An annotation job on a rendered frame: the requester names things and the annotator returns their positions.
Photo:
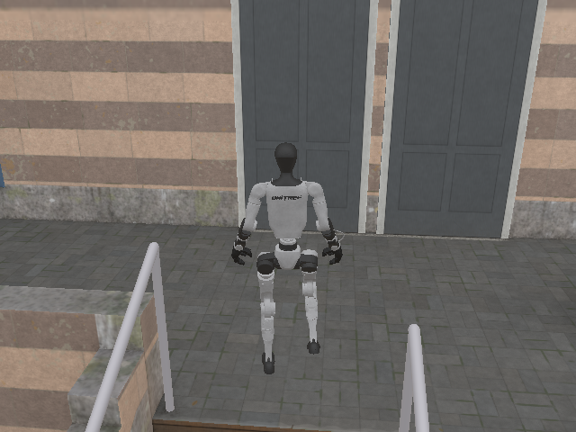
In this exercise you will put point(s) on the robot right upper arm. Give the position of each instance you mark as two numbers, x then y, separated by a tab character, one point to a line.
319	203

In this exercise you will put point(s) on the robot right foot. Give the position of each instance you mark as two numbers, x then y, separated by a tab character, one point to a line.
314	348

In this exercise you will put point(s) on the robot left foot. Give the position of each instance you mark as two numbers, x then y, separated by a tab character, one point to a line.
269	367

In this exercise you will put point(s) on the robot foot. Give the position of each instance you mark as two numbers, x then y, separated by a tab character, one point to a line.
269	367
314	348

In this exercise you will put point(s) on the robot left hand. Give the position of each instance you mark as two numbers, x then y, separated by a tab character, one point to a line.
235	255

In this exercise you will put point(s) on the left robot forearm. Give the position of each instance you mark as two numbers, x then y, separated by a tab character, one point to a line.
242	237

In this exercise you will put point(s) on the robot right hand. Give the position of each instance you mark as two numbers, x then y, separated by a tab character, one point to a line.
338	254

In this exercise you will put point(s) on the right robot forearm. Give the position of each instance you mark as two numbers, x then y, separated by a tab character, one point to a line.
330	237

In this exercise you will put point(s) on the robot left upper arm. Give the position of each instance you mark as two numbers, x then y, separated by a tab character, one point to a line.
258	191

